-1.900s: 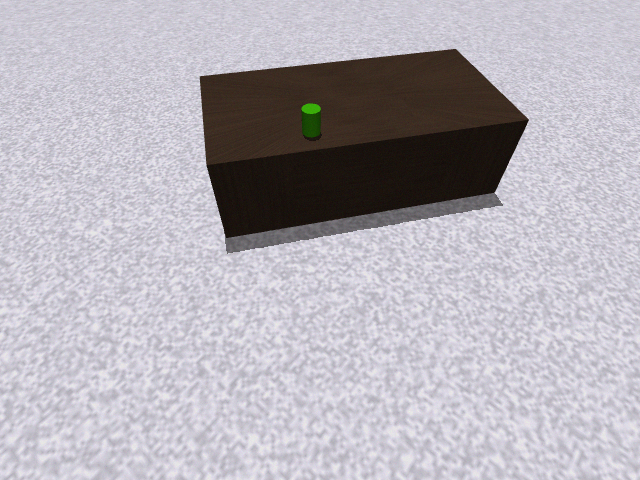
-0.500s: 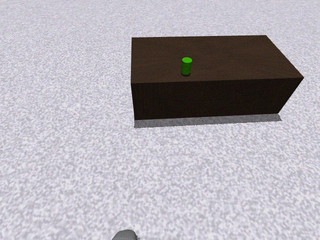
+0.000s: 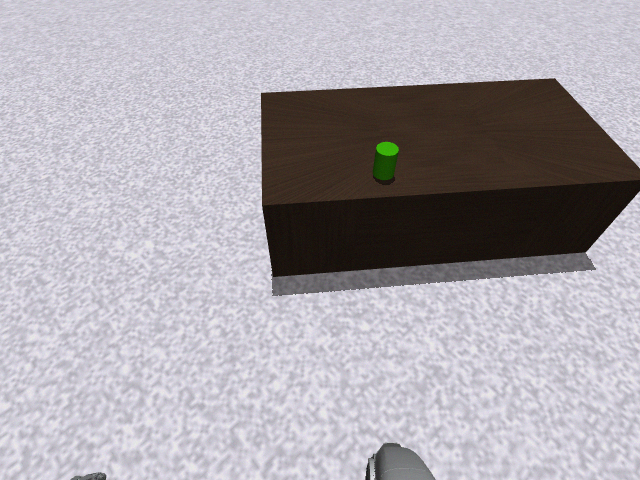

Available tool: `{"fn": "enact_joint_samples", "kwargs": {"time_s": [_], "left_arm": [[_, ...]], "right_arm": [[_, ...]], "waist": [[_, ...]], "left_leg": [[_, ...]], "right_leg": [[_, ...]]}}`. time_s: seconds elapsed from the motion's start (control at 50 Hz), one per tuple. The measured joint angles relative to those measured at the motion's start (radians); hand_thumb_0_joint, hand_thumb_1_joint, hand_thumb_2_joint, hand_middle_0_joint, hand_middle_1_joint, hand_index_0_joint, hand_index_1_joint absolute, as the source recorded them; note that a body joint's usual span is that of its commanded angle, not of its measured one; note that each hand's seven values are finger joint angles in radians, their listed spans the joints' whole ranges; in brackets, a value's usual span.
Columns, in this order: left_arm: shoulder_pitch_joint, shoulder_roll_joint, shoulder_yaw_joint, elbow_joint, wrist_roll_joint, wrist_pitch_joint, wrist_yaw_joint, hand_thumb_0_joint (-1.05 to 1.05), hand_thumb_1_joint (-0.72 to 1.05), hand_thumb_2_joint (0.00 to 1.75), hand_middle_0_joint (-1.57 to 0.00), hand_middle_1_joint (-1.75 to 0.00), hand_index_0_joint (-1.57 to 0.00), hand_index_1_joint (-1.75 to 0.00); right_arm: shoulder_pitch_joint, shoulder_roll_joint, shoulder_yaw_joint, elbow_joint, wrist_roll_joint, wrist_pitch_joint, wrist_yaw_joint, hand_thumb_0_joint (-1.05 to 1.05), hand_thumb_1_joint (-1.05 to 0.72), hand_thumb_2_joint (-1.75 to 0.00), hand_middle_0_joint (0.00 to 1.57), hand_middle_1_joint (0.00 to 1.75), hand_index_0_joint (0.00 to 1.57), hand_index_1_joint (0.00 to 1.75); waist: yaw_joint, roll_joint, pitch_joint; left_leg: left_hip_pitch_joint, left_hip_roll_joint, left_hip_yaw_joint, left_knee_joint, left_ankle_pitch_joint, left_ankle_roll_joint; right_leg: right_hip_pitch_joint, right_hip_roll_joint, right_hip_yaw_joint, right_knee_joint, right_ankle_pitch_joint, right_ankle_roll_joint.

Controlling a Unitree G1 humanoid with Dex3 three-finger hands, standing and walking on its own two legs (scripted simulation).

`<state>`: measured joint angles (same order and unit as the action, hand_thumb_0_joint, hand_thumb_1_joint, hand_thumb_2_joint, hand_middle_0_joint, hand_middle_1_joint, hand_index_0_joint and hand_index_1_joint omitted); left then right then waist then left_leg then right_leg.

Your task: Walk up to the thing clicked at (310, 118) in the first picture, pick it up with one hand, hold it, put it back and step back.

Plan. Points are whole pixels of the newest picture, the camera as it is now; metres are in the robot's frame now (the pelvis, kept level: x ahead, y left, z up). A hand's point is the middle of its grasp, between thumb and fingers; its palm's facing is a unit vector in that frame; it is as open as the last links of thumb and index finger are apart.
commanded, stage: walk up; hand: right
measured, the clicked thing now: (385, 161) +1.03 -0.24 -0.33
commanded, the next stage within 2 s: none
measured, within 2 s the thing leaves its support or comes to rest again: neither
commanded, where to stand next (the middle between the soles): +0.60 -0.04 m, yaw +3 degrees
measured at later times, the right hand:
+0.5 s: hand (498, 332) +0.34 -0.30 -0.13, palm faces -0.15 +0.91 -0.39, open 7.4 cm
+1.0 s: hand (507, 290) +0.44 -0.37 -0.16, palm faces -0.05 +0.93 -0.36, open 7.4 cm
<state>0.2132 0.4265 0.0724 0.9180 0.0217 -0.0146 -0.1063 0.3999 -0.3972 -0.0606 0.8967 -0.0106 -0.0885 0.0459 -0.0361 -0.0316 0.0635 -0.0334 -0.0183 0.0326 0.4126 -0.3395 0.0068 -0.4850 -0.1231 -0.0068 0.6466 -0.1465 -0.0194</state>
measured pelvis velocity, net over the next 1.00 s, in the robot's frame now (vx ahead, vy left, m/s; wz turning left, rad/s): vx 0.40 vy -0.09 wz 0.04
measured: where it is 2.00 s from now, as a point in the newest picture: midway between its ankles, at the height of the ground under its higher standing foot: (334, 359)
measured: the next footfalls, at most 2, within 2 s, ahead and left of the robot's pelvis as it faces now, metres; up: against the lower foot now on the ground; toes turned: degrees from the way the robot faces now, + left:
right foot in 0.06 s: +0.18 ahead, -0.15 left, +0.00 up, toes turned -4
left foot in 0.52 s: +0.39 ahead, +0.08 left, +0.00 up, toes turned +8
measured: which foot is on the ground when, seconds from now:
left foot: down 0.00-0.10, up 0.12-0.50, down 0.52-0.98, up 1.00-1.00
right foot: up 0.00-0.04, down 0.06-0.54, up 0.56-0.94, down 0.96-1.00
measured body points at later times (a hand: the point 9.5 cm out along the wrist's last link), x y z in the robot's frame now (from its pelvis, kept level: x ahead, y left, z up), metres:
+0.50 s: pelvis +0.22 -0.04 -0.01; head +0.25 -0.02 +0.44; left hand +0.22 +0.28 -0.13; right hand +0.35 -0.35 -0.11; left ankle +0.35 +0.08 -0.73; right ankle +0.14 -0.15 -0.73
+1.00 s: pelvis +0.40 -0.09 -0.02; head +0.40 -0.11 +0.43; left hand +0.45 +0.25 -0.10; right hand +0.45 -0.42 -0.14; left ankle +0.35 +0.07 -0.73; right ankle +0.47 -0.21 -0.74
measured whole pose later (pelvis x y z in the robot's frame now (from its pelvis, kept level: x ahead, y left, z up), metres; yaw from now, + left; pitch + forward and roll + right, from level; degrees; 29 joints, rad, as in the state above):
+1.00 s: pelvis +0.40 -0.09 -0.02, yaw +2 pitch -3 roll +1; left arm 0.31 0.43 0.08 0.87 0.02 -0.07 -0.07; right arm 0.36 -0.45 -0.07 0.84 -0.02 -0.05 0.04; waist -0.02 0.05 0.06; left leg -0.21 0.09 0.05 0.74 -0.45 0.03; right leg -0.37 -0.06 -0.05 0.66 -0.24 0.00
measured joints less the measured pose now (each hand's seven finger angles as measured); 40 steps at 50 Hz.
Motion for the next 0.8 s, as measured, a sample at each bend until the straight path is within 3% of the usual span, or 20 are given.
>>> {"fn": "enact_joint_samples", "kwargs": {"time_s": [0.06, 0.1, 0.16, 0.22, 0.34, 0.42, 0.48, 0.52, 0.56, 0.6, 0.64, 0.68, 0.8], "left_arm": [[-0.009, -0.001, 0.006, -0.011, -0.001, -0.011, 0.004, 0.01, 0.91, 0.90, -0.21, -0.30, -0.20, -0.30], [-0.029, -0.021, 0.011, -0.020, 0.002, -0.030, 0.014, 0.01, 0.91, 0.90, -0.21, -0.30, -0.20, -0.30], [-0.031, -0.038, 0.002, -0.055, -0.007, -0.057, 0.027, 0.01, 0.91, 0.90, -0.21, -0.30, -0.20, -0.30], [0.003, -0.063, -0.014, -0.068, -0.023, -0.063, 0.040, 0.00, 0.91, 0.90, -0.21, -0.30, -0.20, -0.30], [0.085, -0.060, -0.025, -0.066, -0.017, -0.056, 0.046, 0.00, 0.90, 0.90, -0.21, -0.30, -0.20, -0.30], [0.115, -0.037, -0.021, -0.079, -0.008, -0.051, 0.044, 0.01, 0.90, 0.90, -0.21, -0.30, -0.20, -0.30], [0.138, -0.017, -0.019, -0.085, -0.006, -0.044, 0.041, 0.01, 0.90, 0.90, -0.21, -0.30, -0.20, -0.30], [0.158, -0.003, -0.019, -0.085, -0.006, -0.037, 0.042, 0.01, 0.90, 0.90, -0.21, -0.30, -0.20, -0.30], [0.159, 0.001, -0.018, -0.073, -0.011, -0.023, 0.052, 0.01, 0.90, 0.90, -0.21, -0.30, -0.20, -0.30], [0.158, -0.014, -0.028, -0.061, -0.015, -0.008, 0.060, 0.01, 0.91, 0.90, -0.21, -0.30, -0.20, -0.30], [0.153, -0.014, -0.039, -0.051, -0.015, -0.001, 0.061, 0.01, 0.91, 0.90, -0.21, -0.30, -0.20, -0.30], [0.144, -0.008, -0.038, -0.053, -0.018, -0.004, 0.058, 0.01, 0.91, 0.90, -0.21, -0.30, -0.20, -0.30], [0.118, 0.012, -0.019, -0.072, -0.016, -0.011, 0.037, 0.01, 0.91, 0.90, -0.21, -0.30, -0.20, -0.30]], "right_arm": [[0.008, -0.014, -0.002, -0.011, -0.004, 0.007, -0.007, 0.01, -0.90, -0.90, 0.21, 0.30, 0.20, 0.30], [-0.006, -0.027, -0.006, -0.011, -0.001, 0.017, -0.017, 0.01, -0.90, -0.90, 0.21, 0.30, 0.20, 0.30], [-0.034, -0.020, 0.009, -0.008, 0.003, 0.027, -0.028, 0.01, -0.90, -0.90, 0.20, 0.30, 0.20, 0.30], [-0.069, -0.031, 0.015, -0.012, 0.013, 0.025, -0.026, 0.01, -0.90, -0.90, 0.20, 0.30, 0.20, 0.30], [-0.130, -0.033, 0.003, -0.055, 0.005, 0.029, -0.001, 0.01, -0.91, -0.90, 0.20, 0.30, 0.20, 0.30], [-0.151, -0.020, -0.001, -0.057, -0.003, 0.035, 0.012, 0.01, -0.91, -0.90, 0.20, 0.30, 0.20, 0.30], [-0.156, -0.009, -0.003, -0.051, -0.007, 0.035, 0.017, 0.01, -0.91, -0.90, 0.20, 0.30, 0.20, 0.30], [-0.157, -0.001, -0.004, -0.049, -0.012, 0.028, 0.016, 0.01, -0.91, -0.90, 0.20, 0.30, 0.20, 0.30], [-0.169, 0.011, -0.003, -0.059, -0.027, 0.014, 0.010, 0.01, -0.90, -0.90, 0.20, 0.30, 0.20, 0.30], [-0.172, 0.011, -0.001, -0.082, -0.022, 0.003, 0.003, 0.01, -0.90, -0.90, 0.20, 0.30, 0.20, 0.30], [-0.167, 0.021, 0.004, -0.096, -0.006, -0.001, -0.006, 0.01, -0.90, -0.90, 0.20, 0.30, 0.20, 0.30], [-0.152, 0.028, 0.014, -0.102, 0.005, -0.005, -0.013, 0.01, -0.90, -0.90, 0.21, 0.30, 0.20, 0.30], [-0.095, 0.018, 0.021, -0.092, 0.001, -0.002, -0.010, 0.01, -0.90, -0.90, 0.21, 0.30, 0.20, 0.30]], "waist": [[-0.002, 0.021, -0.010], [0.002, 0.075, 0.008], [0.025, 0.061, 0.026], [0.048, 0.062, 0.024], [0.061, 0.067, 0.023], [0.077, 0.051, 0.036], [0.090, 0.032, 0.036], [0.092, 0.009, 0.026], [0.092, -0.035, 0.038], [0.074, -0.024, 0.040], [0.056, -0.023, 0.040], [0.046, -0.033, 0.039], [0.034, -0.036, 0.034]], "left_leg": [[0.012, 0.021, -0.009, 0.057, -0.081, -0.026], [-0.034, 0.073, -0.029, 0.224, -0.128, -0.006], [-0.188, 0.028, -0.058, 0.589, -0.124, 0.021], [-0.318, 0.010, -0.061, 0.723, -0.060, 0.028], [-0.471, 0.055, -0.076, 0.542, 0.071, 0.002], [-0.476, 0.082, -0.028, 0.317, 0.157, -0.008], [-0.427, 0.077, 0.007, 0.199, 0.194, 0.004], [-0.381, 0.057, 0.028, 0.150, 0.225, 0.023], [-0.376, 0.030, 0.056, 0.207, 0.182, 0.034], [-0.363, 0.038, 0.057, 0.241, 0.131, 0.041], [-0.319, 0.043, 0.057, 0.211, 0.121, 0.040], [-0.266, 0.042, 0.061, 0.156, 0.129, 0.032], [-0.163, 0.045, 0.069, 0.074, 0.114, 0.022]], "right_leg": [[0.064, 0.030, -0.030, -0.067, -0.007, -0.014], [0.088, 0.070, -0.066, -0.036, -0.035, -0.002], [0.134, 0.057, -0.077, -0.002, -0.105, -0.008], [0.223, 0.057, -0.080, -0.076, -0.110, -0.010], [0.350, 0.098, -0.101, -0.182, -0.132, -0.023], [0.400, 0.116, -0.125, -0.180, -0.188, -0.019], [0.428, 0.121, -0.139, -0.139, -0.257, -0.009], [0.433, 0.108, -0.141, -0.076, -0.325, 0.001], [0.380, 0.072, -0.102, 0.099, -0.362, -0.018], [0.285, 0.104, -0.045, 0.318, -0.380, -0.031], [0.194, 0.121, -0.004, 0.456, -0.351, -0.033], [0.117, 0.108, 0.027, 0.483, -0.298, -0.029], [0.003, 0.024, 0.041, 0.285, -0.174, 0.014]]}}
